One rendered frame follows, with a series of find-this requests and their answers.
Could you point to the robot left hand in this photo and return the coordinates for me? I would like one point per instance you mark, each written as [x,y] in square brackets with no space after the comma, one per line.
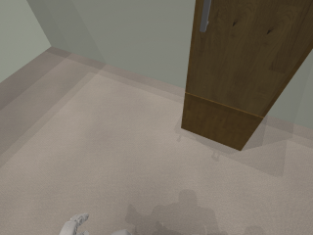
[70,227]

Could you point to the cupboard door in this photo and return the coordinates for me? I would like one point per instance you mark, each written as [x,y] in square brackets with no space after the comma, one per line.
[248,50]

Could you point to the handle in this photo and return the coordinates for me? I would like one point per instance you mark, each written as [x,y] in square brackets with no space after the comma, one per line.
[205,15]

